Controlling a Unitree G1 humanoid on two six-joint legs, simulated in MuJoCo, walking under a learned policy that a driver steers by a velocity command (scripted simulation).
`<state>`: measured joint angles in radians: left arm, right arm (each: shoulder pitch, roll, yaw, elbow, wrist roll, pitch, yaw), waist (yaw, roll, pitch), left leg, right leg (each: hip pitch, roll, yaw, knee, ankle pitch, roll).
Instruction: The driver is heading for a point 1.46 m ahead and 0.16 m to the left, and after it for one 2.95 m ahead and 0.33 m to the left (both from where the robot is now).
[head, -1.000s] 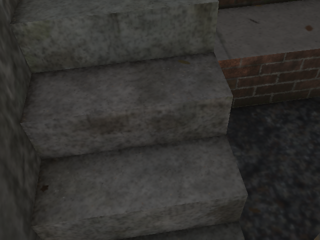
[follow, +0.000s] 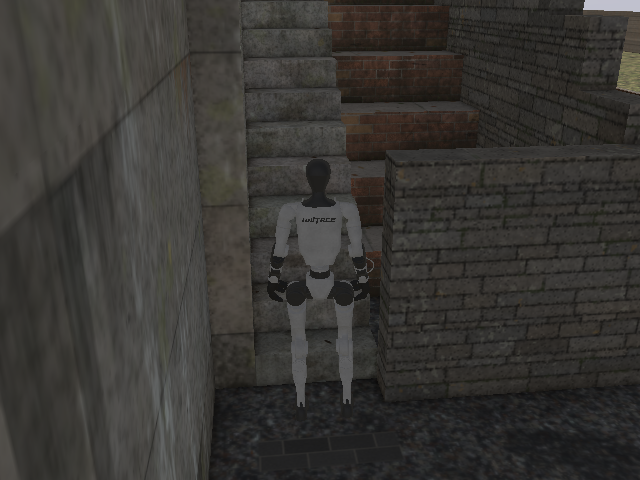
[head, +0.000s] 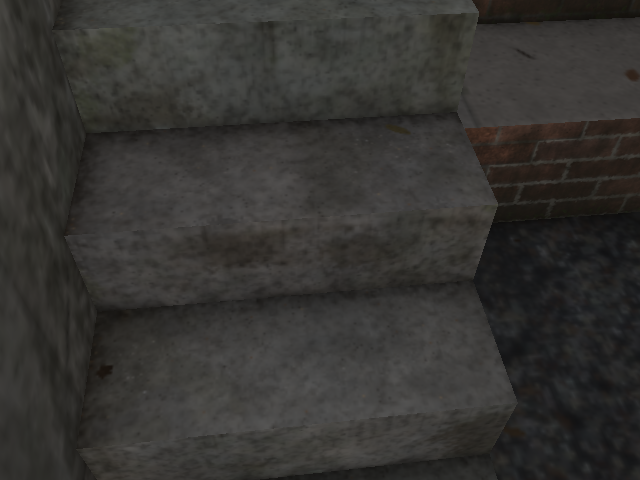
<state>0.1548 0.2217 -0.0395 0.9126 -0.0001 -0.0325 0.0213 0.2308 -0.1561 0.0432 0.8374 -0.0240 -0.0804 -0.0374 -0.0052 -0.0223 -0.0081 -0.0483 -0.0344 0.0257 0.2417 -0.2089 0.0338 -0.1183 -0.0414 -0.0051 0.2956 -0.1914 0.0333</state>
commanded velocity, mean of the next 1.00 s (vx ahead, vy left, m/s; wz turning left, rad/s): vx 0.50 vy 0.00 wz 0.00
